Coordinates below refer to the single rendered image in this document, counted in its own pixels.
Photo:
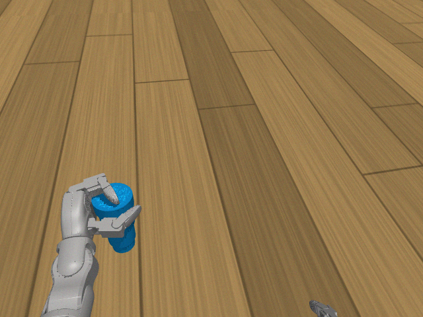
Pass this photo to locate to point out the cup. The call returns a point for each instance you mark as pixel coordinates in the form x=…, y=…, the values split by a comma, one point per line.
x=104, y=208

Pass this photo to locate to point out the right robot hand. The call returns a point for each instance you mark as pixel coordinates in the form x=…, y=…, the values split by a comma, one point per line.
x=322, y=310

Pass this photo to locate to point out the left robot arm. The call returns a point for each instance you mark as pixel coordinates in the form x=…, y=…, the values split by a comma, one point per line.
x=73, y=272

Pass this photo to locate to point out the left robot hand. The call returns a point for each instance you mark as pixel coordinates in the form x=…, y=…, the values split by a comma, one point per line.
x=78, y=217

